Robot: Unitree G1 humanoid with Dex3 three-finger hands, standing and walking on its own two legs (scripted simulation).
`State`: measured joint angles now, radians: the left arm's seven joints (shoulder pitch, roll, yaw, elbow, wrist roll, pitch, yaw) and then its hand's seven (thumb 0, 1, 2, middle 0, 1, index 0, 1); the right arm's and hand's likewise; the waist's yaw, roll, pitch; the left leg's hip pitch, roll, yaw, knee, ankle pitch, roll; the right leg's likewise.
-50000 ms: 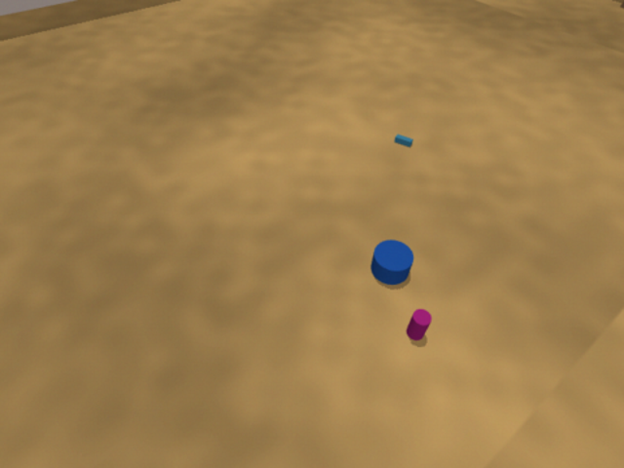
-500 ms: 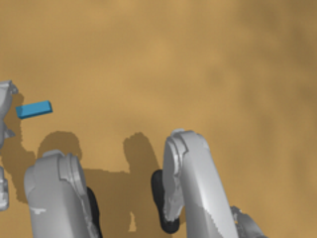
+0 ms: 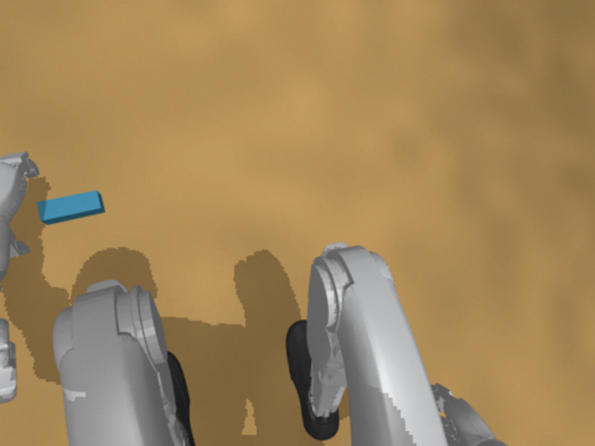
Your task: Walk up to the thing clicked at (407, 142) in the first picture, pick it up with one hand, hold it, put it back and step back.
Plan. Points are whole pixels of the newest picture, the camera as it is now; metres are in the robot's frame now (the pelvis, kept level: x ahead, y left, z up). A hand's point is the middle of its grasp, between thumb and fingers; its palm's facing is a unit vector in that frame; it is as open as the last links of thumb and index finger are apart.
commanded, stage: rise first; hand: left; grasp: from above
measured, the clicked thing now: (72, 207) +0.47 +0.28 -0.30
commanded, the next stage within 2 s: approach in 0.80 s
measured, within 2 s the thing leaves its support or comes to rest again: neither
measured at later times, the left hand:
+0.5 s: hand (6, 221) +0.42 +0.32 -0.18, palm faces -0.45 -0.09 -0.89, open 11.1 cm
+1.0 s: hand (3, 221) +0.42 +0.32 -0.18, palm faces -0.45 -0.11 -0.89, open 11.1 cm
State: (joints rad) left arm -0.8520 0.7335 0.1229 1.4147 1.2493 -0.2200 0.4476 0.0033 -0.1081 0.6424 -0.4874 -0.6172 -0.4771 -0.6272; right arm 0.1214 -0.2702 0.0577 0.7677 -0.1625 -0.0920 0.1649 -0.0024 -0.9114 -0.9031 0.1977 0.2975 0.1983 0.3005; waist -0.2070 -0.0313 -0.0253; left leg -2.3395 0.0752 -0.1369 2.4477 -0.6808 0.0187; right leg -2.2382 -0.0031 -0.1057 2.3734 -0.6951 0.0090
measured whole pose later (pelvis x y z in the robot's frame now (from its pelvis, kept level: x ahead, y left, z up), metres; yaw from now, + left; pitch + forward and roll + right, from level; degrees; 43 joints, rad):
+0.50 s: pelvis +0.00 +0.00 +0.00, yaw +0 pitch +31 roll -8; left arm -0.87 0.75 0.12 1.47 1.27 -0.23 0.46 0.00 -0.06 0.60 -0.54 -0.56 -0.53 -0.57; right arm 0.13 -0.27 0.07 0.78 -0.17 -0.10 0.17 0.00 -0.91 -0.90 0.20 0.30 0.20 0.30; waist -0.22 -0.04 -0.02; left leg -2.35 0.07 -0.14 2.45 -0.67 0.02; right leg -2.24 0.00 -0.11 2.38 -0.68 0.01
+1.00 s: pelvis +0.00 +0.00 -0.01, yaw +0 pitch +31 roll -8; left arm -0.88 0.78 0.14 1.48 1.26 -0.25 0.44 0.00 -0.05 0.60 -0.57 -0.51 -0.54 -0.54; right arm 0.12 -0.29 0.06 0.78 -0.18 -0.10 0.18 0.00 -0.91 -0.90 0.20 0.30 0.20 0.30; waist -0.22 -0.04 -0.01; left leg -2.35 0.07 -0.15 2.46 -0.66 0.01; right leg -2.25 0.00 -0.11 2.39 -0.68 0.00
